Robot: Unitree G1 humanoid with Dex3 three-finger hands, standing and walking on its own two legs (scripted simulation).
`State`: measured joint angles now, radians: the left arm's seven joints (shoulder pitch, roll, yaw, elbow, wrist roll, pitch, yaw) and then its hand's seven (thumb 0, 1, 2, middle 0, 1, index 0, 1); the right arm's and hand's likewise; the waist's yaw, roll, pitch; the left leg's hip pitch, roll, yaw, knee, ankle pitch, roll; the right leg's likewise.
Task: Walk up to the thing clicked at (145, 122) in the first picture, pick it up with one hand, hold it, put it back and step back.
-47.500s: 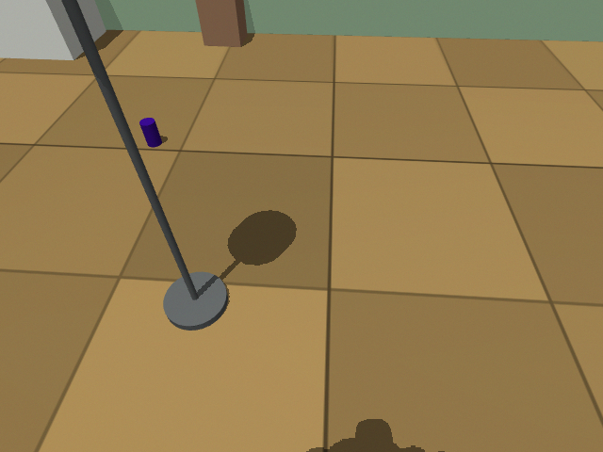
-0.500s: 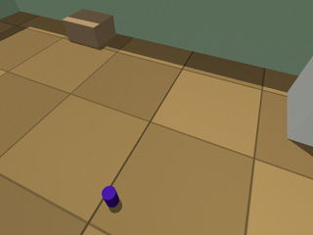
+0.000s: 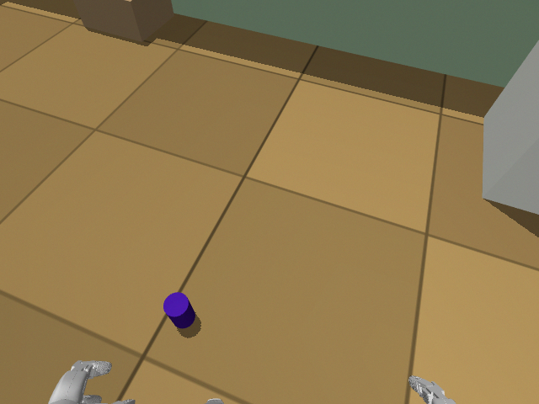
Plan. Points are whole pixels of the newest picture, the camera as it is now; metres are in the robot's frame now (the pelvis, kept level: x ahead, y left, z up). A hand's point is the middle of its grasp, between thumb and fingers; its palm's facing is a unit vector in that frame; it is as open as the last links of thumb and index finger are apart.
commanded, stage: rise first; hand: left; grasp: from above
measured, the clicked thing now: (180, 310) +0.47 +0.28 -0.68
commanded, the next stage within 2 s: none
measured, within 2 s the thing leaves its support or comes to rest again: neither
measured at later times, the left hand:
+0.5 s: hand out of the picture +0.15 +0.27 -0.19, palm faces -0.13 -0.89 -0.43, open 13.8 cm
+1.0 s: hand (113, 403) +0.17 +0.30 -0.28, palm faces -0.33 -0.72 -0.61, open 14.1 cm
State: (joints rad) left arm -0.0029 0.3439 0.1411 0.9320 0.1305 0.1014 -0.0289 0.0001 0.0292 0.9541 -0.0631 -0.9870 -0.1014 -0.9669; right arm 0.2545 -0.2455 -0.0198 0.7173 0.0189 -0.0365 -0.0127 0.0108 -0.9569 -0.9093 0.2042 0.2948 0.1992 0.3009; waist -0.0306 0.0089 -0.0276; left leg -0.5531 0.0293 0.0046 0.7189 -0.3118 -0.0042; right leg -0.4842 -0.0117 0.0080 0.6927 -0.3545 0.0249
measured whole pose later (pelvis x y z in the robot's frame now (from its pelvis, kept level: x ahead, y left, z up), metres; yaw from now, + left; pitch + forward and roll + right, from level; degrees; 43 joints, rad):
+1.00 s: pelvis -0.03 +0.00 -0.14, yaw -1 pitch +26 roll -3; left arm 0.05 0.46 0.17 0.58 0.42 0.04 -0.02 -0.01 -0.53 0.96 -0.07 -1.09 -0.08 -1.09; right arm 0.14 -0.27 -0.03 0.58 -0.02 -0.21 -0.02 0.01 -0.90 -0.90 0.21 0.30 0.20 0.30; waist -0.03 0.01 -0.15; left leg -1.37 0.03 -0.04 1.49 -0.58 -0.01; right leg -1.28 0.00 -0.01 1.48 -0.65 0.03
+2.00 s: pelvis -0.09 +0.00 -0.38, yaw -8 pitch +32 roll -9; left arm -0.85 0.89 0.20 1.28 1.23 -0.35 0.22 0.00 -0.52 1.01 -0.07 -1.02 -0.08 -1.03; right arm 0.12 -0.27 0.04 0.74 -0.12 0.01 0.10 0.01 -0.90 -0.90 0.20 0.29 0.20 0.30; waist -0.14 -0.02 -0.05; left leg -2.25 0.04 -0.15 2.28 -0.61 0.00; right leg -2.11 0.05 -0.07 2.22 -0.70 0.05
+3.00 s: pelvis -0.08 +0.00 -0.41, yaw -11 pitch +31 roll -11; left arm -0.93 0.99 0.21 1.35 1.26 -0.35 0.25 0.00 -0.57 1.02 -0.07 -1.04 -0.08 -1.05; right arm 0.11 -0.27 0.11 0.71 -0.16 0.05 0.13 0.00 -0.92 -0.90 0.20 0.29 0.20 0.30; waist -0.20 -0.04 0.01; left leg -2.32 0.04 -0.20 2.39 -0.64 0.00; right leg -2.16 0.08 -0.10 2.31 -0.71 0.06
